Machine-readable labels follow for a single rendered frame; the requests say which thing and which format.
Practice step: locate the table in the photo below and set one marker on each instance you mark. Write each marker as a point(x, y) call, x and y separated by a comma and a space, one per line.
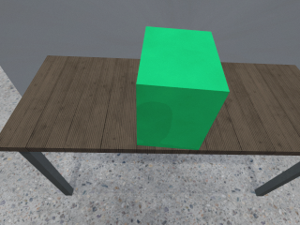
point(80, 104)

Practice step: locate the carton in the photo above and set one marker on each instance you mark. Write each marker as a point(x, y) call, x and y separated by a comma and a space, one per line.
point(180, 88)

